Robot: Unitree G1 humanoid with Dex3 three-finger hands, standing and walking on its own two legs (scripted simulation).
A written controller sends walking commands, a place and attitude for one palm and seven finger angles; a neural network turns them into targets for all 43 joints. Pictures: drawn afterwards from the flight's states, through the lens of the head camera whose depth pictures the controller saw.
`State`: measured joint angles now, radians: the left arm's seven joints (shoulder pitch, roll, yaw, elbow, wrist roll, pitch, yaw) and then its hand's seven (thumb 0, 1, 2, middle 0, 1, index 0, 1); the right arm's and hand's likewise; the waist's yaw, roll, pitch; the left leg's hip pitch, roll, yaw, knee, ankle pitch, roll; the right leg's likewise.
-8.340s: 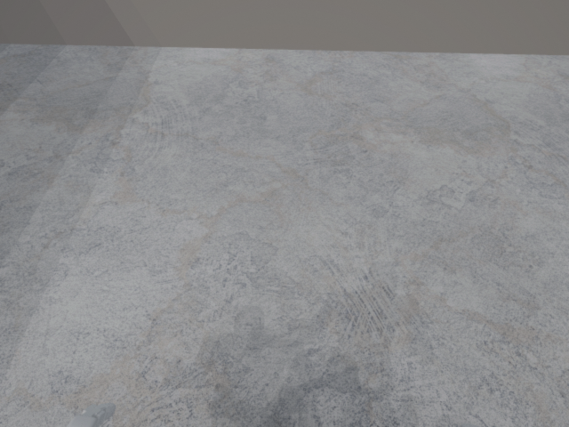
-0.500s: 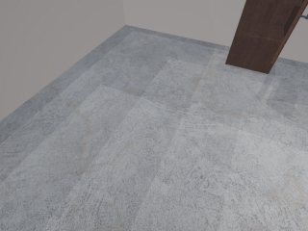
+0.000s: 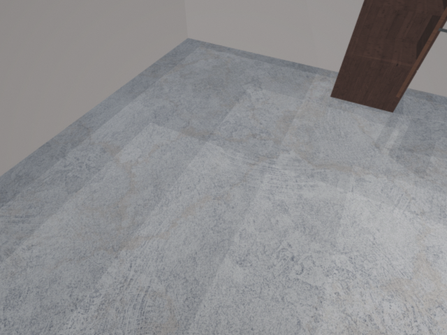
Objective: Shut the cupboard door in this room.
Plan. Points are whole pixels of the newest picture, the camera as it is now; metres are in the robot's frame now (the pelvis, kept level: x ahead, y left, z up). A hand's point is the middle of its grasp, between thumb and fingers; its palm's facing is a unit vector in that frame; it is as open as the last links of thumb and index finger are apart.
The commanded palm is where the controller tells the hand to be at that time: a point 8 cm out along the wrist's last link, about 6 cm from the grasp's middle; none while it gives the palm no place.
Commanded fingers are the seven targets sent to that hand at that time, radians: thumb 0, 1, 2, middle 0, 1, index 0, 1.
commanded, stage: stand and wait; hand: left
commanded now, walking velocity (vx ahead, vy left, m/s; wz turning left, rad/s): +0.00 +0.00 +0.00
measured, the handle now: out of the picture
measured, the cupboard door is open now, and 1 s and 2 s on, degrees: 79 79 79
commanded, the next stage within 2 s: turn or walk to find it in 0.08 s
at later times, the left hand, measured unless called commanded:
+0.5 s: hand out of the picture +0.04 +0.18 -0.17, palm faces -0.05 -0.98 -0.20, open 7.4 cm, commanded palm none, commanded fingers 0.00 0.90 0.90 -0.20 -0.30 -0.20 -0.30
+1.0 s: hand out of the picture +0.10 +0.24 -0.15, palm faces +0.00 -0.94 -0.34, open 7.4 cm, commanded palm none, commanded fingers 0.00 0.90 0.90 -0.20 -0.30 -0.20 -0.30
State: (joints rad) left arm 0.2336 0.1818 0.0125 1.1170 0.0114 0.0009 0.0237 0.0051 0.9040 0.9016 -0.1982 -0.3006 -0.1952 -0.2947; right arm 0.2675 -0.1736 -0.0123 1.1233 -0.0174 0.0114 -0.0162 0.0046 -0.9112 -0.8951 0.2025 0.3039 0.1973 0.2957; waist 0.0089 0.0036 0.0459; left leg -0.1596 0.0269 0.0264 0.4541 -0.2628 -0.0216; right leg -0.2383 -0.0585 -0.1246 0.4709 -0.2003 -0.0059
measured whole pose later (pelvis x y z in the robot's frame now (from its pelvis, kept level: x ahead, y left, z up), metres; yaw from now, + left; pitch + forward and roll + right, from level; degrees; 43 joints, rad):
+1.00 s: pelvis +0.02 +0.00 +0.00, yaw +0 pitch +0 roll +0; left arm 0.11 0.31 0.02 1.08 0.01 0.00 0.01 0.01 0.90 0.90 -0.20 -0.30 -0.20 -0.29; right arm 0.13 -0.32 -0.01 1.07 -0.02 0.01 0.00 0.00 -0.91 -0.90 0.20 0.30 0.20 0.30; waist 0.00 0.01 0.04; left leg -0.14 0.03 0.03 0.41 -0.27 -0.02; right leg -0.22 -0.06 -0.13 0.44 -0.21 0.00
